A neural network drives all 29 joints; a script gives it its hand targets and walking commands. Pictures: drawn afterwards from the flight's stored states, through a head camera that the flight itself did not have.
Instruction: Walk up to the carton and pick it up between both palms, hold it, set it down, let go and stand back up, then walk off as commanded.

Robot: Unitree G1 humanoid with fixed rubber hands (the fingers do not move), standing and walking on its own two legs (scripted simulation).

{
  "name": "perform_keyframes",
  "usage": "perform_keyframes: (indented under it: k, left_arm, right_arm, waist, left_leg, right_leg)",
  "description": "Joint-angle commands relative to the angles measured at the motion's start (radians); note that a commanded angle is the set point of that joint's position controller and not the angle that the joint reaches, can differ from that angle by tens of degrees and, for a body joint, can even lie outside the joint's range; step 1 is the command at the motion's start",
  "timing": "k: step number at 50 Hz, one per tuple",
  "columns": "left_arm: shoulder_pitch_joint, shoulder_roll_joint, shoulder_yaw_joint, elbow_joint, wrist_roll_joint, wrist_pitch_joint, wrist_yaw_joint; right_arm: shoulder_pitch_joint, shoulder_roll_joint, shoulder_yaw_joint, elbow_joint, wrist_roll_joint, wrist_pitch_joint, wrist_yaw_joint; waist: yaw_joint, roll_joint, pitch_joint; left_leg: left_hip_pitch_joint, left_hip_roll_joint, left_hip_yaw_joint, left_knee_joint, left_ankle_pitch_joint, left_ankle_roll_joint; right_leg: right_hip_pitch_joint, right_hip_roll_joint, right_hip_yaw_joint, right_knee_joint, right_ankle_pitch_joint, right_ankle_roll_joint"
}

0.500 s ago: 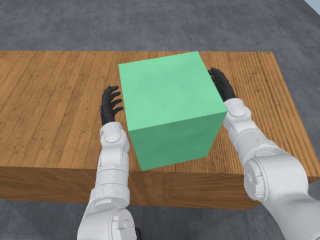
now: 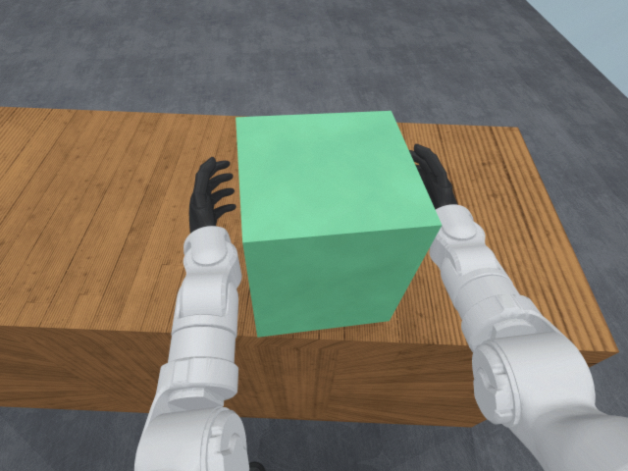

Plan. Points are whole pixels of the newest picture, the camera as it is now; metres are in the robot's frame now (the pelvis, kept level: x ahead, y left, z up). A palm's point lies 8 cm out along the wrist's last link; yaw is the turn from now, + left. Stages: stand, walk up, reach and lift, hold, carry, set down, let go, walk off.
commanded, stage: reach and lift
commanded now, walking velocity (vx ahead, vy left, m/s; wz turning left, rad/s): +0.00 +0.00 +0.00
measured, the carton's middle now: (320, 230) +0.42 +0.05 +0.04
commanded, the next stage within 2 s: none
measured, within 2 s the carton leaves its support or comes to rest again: neither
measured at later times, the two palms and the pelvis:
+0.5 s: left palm (190, 190) +0.37 +0.20 +0.15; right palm (446, 189) +0.42 -0.09 +0.14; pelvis +0.01 +0.02 +0.00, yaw +2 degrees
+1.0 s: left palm (173, 155) +0.38 +0.21 +0.20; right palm (456, 171) +0.40 -0.09 +0.19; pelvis +0.02 +0.03 +0.00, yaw +3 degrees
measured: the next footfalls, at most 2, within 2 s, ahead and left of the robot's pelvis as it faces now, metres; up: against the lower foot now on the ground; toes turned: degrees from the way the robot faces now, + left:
none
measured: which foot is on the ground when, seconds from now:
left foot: down 0.00-1.00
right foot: down 0.00-1.00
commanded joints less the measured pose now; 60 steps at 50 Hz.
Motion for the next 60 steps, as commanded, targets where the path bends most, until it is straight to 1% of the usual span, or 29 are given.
perform_keyframes:
  k: [1, 2, 6, 7, 9, 11, 12, 14, 16, 19, 20, 21, 23, 27, 28, 29, 30, 31, 35, 37, 38, 40, 42, 44, 45, 47, 50, 54, 60]
  left_arm:
    - [-0.62, -0.58, -0.425, -0.085, -0.043, -0.007, -0.113]
    - [-0.618, -0.572, -0.414, -0.075, -0.035, 0.007, -0.118]
    - [-0.629, -0.573, -0.413, -0.074, -0.04, 0.041, -0.13]
    - [-0.628, -0.557, -0.4, -0.061, -0.033, 0.053, -0.136]
    - [-0.639, -0.553, -0.39, -0.057, -0.03, 0.07, -0.144]
    - [-0.63, -0.557, -0.39, -0.064, -0.029, 0.084, -0.15]
    - [-0.629, -0.569, -0.401, -0.071, -0.037, 0.092, -0.154]
    - [-0.607, -0.56, -0.404, -0.078, -0.036, 0.109, -0.161]
    - [-0.612, -0.557, -0.412, -0.083, -0.042, 0.123, -0.174]
    - [-0.62, -0.562, -0.445, -0.124, -0.059, 0.144, -0.184]
    - [-0.615, -0.552, -0.446, -0.12, -0.062, 0.155, -0.19]
    - [-0.609, -0.56, -0.456, -0.13, -0.064, 0.162, -0.193]
    - [-0.613, -0.559, -0.472, -0.155, -0.075, 0.18, -0.204]
    - [-0.641, -0.556, -0.5, -0.183, -0.094, 0.207, -0.219]
    - [-0.632, -0.55, -0.491, -0.175, -0.092, 0.22, -0.225]
    - [-0.636, -0.552, -0.497, -0.19, -0.095, 0.229, -0.23]
    - [-0.63, -0.545, -0.502, -0.197, -0.097, 0.241, -0.236]
    - [-0.636, -0.542, -0.503, -0.211, -0.104, 0.247, -0.242]
    - [-0.669, -0.533, -0.491, -0.21, -0.096, 0.276, -0.263]
    - [-0.664, -0.521, -0.488, -0.246, -0.102, 0.291, -0.269]
    - [-0.65, -0.514, -0.481, -0.22, -0.094, 0.302, -0.274]
    - [-0.657, -0.506, -0.458, -0.192, -0.084, 0.316, -0.288]
    - [-0.664, -0.506, -0.462, -0.215, -0.093, 0.325, -0.296]
    - [-0.676, -0.51, -0.47, -0.224, -0.093, 0.334, -0.3]
    - [-0.659, -0.504, -0.454, -0.201, -0.083, 0.344, -0.302]
    - [-0.678, -0.498, -0.441, -0.196, -0.08, 0.351, -0.309]
    - [-0.696, -0.507, -0.446, -0.198, -0.083, 0.36, -0.317]
    - [-0.685, -0.509, -0.451, -0.205, -0.087, 0.372, -0.327]
    - [-0.691, -0.514, -0.446, -0.215, -0.082, 0.386, -0.341]
  right_arm:
    - [-0.706, 0.525, 0.213, -0.284, -0.006, -0.026, 0.093]
    - [-0.686, 0.53, 0.205, -0.26, -0.005, -0.008, 0.091]
    - [-0.72, 0.538, 0.199, -0.312, 0.012, 0.019, 0.089]
    - [-0.695, 0.545, 0.196, -0.287, 0.006, 0.036, 0.087]
    - [-0.702, 0.547, 0.186, -0.29, 0.006, 0.051, 0.086]
    - [-0.701, 0.545, 0.183, -0.289, 0.013, 0.062, 0.084]
    - [-0.72, 0.548, 0.192, -0.322, 0.021, 0.06, 0.081]
    - [-0.708, 0.547, 0.207, -0.34, 0.035, 0.075, 0.069]
    - [-0.709, 0.553, 0.209, -0.342, 0.042, 0.089, 0.059]
    - [-0.718, 0.575, 0.243, -0.399, 0.067, 0.109, 0.044]
    - [-0.716, 0.573, 0.252, -0.411, 0.076, 0.121, 0.037]
    - [-0.714, 0.577, 0.256, -0.419, 0.08, 0.125, 0.031]
    - [-0.73, 0.59, 0.276, -0.468, 0.098, 0.141, 0.017]
    - [-0.738, 0.604, 0.304, -0.511, 0.123, 0.179, -0.005]
    - [-0.745, 0.61, 0.312, -0.532, 0.126, 0.19, -0.013]
    - [-0.741, 0.609, 0.316, -0.537, 0.133, 0.201, -0.018]
    - [-0.737, 0.606, 0.318, -0.542, 0.142, 0.21, -0.024]
    - [-0.753, 0.608, 0.33, -0.575, 0.151, 0.214, -0.031]
    - [-0.739, 0.613, 0.307, -0.553, 0.15, 0.251, -0.042]
    - [-0.754, 0.616, 0.342, -0.601, 0.179, 0.259, -0.05]
    - [-0.745, 0.607, 0.332, -0.585, 0.18, 0.267, -0.054]
    - [-0.754, 0.61, 0.326, -0.582, 0.18, 0.281, -0.063]
    - [-0.763, 0.616, 0.331, -0.609, 0.188, 0.285, -0.068]
    - [-0.771, 0.614, 0.34, -0.623, 0.202, 0.292, -0.073]
    - [-0.749, 0.607, 0.329, -0.59, 0.199, 0.303, -0.074]
    - [-0.765, 0.613, 0.325, -0.598, 0.199, 0.309, -0.076]
    - [-0.768, 0.619, 0.323, -0.607, 0.201, 0.316, -0.083]
    - [-0.76, 0.628, 0.343, -0.64, 0.218, 0.327, -0.097]
    - [-0.767, 0.645, 0.37, -0.698, 0.236, 0.341, -0.116]
  waist:
    - [-0.017, -0.01, -0.565]
    - [-0.02, -0.001, -0.53]
    - [-0.027, 0.01, -0.501]
    - [-0.038, 0.01, -0.473]
    - [-0.037, 0.021, -0.45]
    - [-0.044, 0.028, -0.441]
    - [-0.051, 0.033, -0.455]
    - [-0.058, 0.037, -0.428]
    - [-0.066, 0.032, -0.402]
    - [-0.078, 0.047, -0.417]
    - [-0.078, 0.038, -0.402]
    - [-0.092, 0.04, -0.394]
    - [-0.094, 0.043, -0.403]
    - [-0.116, 0.05, -0.384]
    - [-0.113, 0.037, -0.372]
    - [-0.115, 0.045, -0.38]
    - [-0.13, 0.047, -0.365]
    - [-0.133, 0.039, -0.372]
    - [-0.156, 0.067, -0.33]
    - [-0.149, 0.06, -0.352]
    - [-0.162, 0.067, -0.328]
    - [-0.163, 0.064, -0.282]
    - [-0.163, 0.055, -0.294]
    - [-0.17, 0.073, -0.295]
    - [-0.175, 0.073, -0.26]
    - [-0.174, 0.065, -0.246]
    - [-0.188, 0.073, -0.242]
    - [-0.195, 0.069, -0.244]
    - [-0.202, 0.07, -0.242]
  left_leg:
    - [0.497, -0.124, 0.049, 0.08, 0.185, 0.085]
    - [0.49, -0.125, 0.049, 0.07, 0.167, 0.086]
    - [0.501, -0.127, 0.044, 0.064, 0.157, 0.084]
    - [0.5, -0.13, 0.044, 0.057, 0.14, 0.082]
    - [0.495, -0.13, 0.047, 0.045, 0.102, 0.084]
    - [0.51, -0.131, 0.045, 0.048, 0.134, 0.078]
    - [0.52, -0.134, 0.044, 0.054, 0.154, 0.074]
    - [0.531, -0.136, 0.042, 0.061, 0.186, 0.066]
    - [0.527, -0.141, 0.037, 0.062, 0.175, 0.067]
    - [0.541, -0.145, 0.03, 0.072, 0.199, 0.059]
    - [0.54, -0.148, 0.03, 0.074, 0.192, 0.059]
    - [0.544, -0.15, 0.026, 0.076, 0.199, 0.058]
    - [0.549, -0.153, 0.022, 0.078, 0.2, 0.058]
    - [0.56, -0.159, 0.013, 0.081, 0.176, 0.053]
    - [0.558, -0.16, 0.013, 0.08, 0.163, 0.057]
    - [0.561, -0.162, 0.014, 0.08, 0.165, 0.053]
    - [0.558, -0.164, 0.008, 0.081, 0.164, 0.051]
    - [0.569, -0.167, 0.01, 0.085, 0.167, 0.049]
    - [0.555, -0.173, 0.009, 0.074, 0.096, 0.046]
    - [0.578, -0.176, 0.006, 0.085, 0.144, 0.045]
    - [0.576, -0.177, 0.004, 0.086, 0.137, 0.043]
    - [0.562, -0.181, 0.011, 0.079, 0.106, 0.046]
    - [0.563, -0.183, 0.007, 0.079, 0.113, 0.047]
    - [0.575, -0.183, 0.008, 0.087, 0.12, 0.042]
    - [0.575, -0.183, 0.009, 0.083, 0.113, 0.041]
    - [0.557, -0.185, 0.012, 0.078, 0.088, 0.046]
    - [0.563, -0.186, 0.012, 0.081, 0.09, 0.043]
    - [0.576, -0.19, 0.011, 0.093, 0.127, 0.041]
    - [0.581, -0.192, 0.012, 0.097, 0.135, 0.04]
  right_leg:
    - [0.116, 0.028, -0.024, -0.04, 0.15, 0.049]
    - [0.124, 0.024, -0.022, -0.047, 0.128, 0.049]
    - [0.139, 0.023, -0.024, -0.054, 0.103, 0.052]
    - [0.149, 0.021, -0.02, -0.061, 0.093, 0.053]
    - [0.159, 0.017, -0.018, -0.065, 0.057, 0.053]
    - [0.17, 0.019, -0.024, -0.064, 0.079, 0.053]
    - [0.178, 0.021, -0.026, -0.063, 0.1, 0.052]
    - [0.196, 0.026, -0.027, -0.062, 0.131, 0.054]
    - [0.203, 0.024, -0.023, -0.066, 0.119, 0.058]
    - [0.229, 0.026, -0.025, -0.059, 0.154, 0.06]
    - [0.239, 0.023, -0.019, -0.061, 0.158, 0.062]
    - [0.245, 0.023, -0.024, -0.061, 0.166, 0.067]
    - [0.257, 0.026, -0.024, -0.058, 0.176, 0.071]
    - [0.246, 0.027, -0.024, -0.061, 0.151, 0.076]
    - [0.254, 0.025, -0.024, -0.062, 0.145, 0.079]
    - [0.262, 0.027, -0.022, -0.06, 0.145, 0.077]
    - [0.275, 0.027, -0.023, -0.059, 0.153, 0.076]
    - [0.278, 0.028, -0.025, -0.055, 0.16, 0.081]
    - [0.268, 0.027, -0.029, -0.062, 0.082, 0.08]
    - [0.294, 0.029, -0.028, -0.052, 0.139, 0.085]
    - [0.293, 0.029, -0.029, -0.056, 0.132, 0.085]
    - [0.292, 0.028, -0.03, -0.062, 0.102, 0.085]
    - [0.298, 0.032, -0.033, -0.057, 0.11, 0.086]
    - [0.299, 0.037, -0.036, -0.055, 0.107, 0.085]
    - [0.29, 0.036, -0.034, -0.061, 0.093, 0.083]
    - [0.287, 0.036, -0.034, -0.063, 0.072, 0.084]
    - [0.288, 0.037, -0.034, -0.064, 0.068, 0.081]
    - [0.305, 0.041, -0.033, -0.059, 0.115, 0.083]
    - [0.324, 0.045, -0.035, -0.058, 0.129, 0.085]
